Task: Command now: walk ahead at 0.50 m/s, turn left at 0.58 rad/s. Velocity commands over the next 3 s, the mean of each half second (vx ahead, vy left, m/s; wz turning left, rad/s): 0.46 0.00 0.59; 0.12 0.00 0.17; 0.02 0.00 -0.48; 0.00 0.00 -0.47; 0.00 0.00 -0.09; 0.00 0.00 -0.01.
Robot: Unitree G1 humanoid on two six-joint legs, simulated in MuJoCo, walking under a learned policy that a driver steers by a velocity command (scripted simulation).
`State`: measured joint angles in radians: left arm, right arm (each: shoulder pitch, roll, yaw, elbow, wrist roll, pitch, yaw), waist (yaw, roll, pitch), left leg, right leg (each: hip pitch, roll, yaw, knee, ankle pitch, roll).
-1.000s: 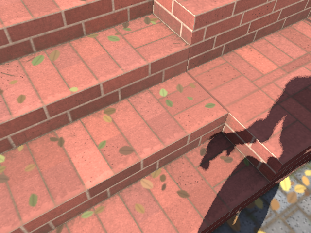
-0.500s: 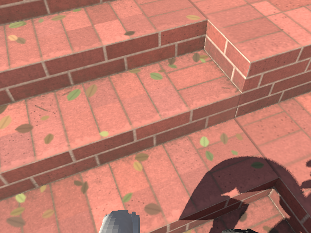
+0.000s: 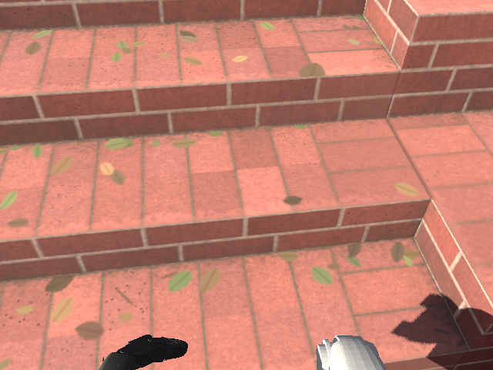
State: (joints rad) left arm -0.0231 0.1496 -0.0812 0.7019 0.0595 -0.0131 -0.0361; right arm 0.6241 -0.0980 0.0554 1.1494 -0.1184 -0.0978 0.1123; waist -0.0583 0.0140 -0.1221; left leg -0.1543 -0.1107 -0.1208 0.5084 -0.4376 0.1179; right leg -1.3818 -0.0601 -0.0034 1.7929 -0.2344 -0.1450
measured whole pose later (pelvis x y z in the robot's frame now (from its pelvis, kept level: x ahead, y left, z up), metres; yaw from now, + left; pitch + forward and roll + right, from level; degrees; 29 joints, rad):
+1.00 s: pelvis +0.46 +0.04 +0.29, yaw +20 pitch +2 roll +4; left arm 0.24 0.19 0.01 0.92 0.01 -0.12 -0.07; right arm 0.09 -0.19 -0.01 0.91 0.01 -0.12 0.05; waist 0.03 -0.03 -0.04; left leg -0.41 -0.02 0.12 0.63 -0.27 0.03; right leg -0.51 -0.08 0.05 0.81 -0.24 0.06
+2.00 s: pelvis +0.49 -0.01 +0.30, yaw -10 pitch +5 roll -1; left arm 0.18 0.23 0.04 0.67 0.00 -0.09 -0.04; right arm 0.15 -0.25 -0.06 0.73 -0.03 -0.08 -0.01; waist 0.00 0.01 -0.08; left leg -0.57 0.06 0.01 1.30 -0.54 -0.09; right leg -0.40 0.02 -0.04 0.58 -0.27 -0.04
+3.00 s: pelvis +0.48 +0.01 +0.31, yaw -11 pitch -1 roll +0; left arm 0.36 0.16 0.00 0.99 0.01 -0.01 0.05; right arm 0.37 -0.15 0.00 0.98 -0.01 0.00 -0.06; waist 0.00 -0.01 0.00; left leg -0.15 0.00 0.06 0.42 -0.25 0.02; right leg -0.21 -0.01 -0.02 0.42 -0.19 0.00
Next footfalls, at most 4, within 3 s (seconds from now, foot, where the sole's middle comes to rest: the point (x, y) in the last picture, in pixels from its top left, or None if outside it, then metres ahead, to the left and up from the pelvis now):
0.10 right None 0.25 -0.12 -0.62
0.60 left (159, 344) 0.49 0.18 -0.47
0.98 right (265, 302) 0.58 -0.05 -0.47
1.32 left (169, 349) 0.48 0.15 -0.47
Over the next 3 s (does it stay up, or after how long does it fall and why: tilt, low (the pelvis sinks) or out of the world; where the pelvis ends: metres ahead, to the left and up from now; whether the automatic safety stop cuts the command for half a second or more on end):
stays up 0.48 0.01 0.31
